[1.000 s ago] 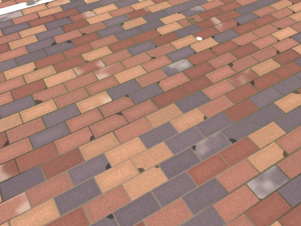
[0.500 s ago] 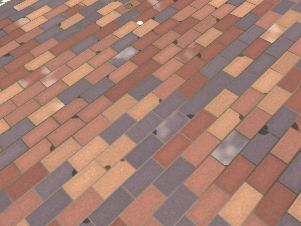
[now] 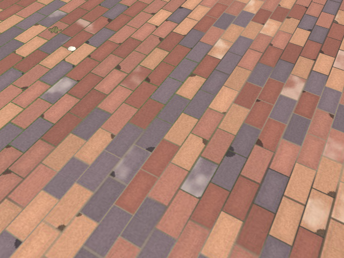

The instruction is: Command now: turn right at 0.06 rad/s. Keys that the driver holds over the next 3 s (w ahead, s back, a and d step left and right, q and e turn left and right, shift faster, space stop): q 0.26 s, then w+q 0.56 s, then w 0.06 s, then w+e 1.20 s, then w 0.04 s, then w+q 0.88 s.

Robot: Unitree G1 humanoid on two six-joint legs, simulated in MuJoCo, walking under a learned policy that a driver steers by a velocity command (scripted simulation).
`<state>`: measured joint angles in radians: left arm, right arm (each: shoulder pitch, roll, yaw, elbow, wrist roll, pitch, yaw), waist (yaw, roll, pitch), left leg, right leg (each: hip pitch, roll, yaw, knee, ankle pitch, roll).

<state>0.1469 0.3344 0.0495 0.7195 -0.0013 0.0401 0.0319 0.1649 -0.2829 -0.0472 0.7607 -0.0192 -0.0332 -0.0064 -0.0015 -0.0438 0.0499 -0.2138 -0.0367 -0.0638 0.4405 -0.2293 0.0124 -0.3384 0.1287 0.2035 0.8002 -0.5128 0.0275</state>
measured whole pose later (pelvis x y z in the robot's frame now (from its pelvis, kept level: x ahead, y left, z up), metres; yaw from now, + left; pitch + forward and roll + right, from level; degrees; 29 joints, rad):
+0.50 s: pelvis +0.02 +0.00 +0.01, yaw +14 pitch +1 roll +0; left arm 0.28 0.30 0.06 0.79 0.00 -0.03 0.03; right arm 0.17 -0.35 -0.07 0.72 0.03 0.00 0.02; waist 0.05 0.03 0.03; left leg -0.48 0.05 -0.01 0.86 -0.33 -0.04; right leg -0.04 -0.02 -0.06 0.29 -0.26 0.00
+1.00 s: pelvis +0.20 +0.13 +0.00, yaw +28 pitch +1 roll +0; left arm 0.10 0.31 0.04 0.70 0.00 -0.10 -0.04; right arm 0.36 -0.30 -0.03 0.72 0.01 -0.06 0.00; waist -0.06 -0.05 0.04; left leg 0.00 -0.09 -0.07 0.25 -0.27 0.08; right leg -0.65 -0.07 0.03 0.62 0.11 0.04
